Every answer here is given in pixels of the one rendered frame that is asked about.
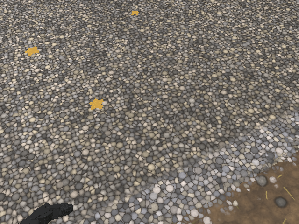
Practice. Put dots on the left robot hand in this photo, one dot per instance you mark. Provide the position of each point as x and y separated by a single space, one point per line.
46 213

